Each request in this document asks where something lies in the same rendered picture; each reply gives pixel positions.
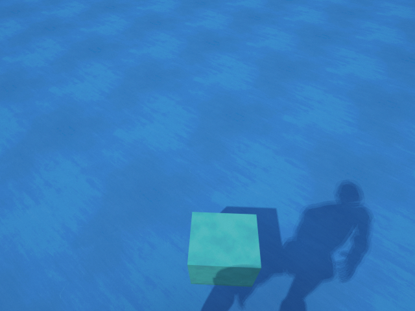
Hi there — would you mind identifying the carton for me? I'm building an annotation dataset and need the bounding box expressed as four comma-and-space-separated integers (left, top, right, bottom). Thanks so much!
187, 212, 261, 287

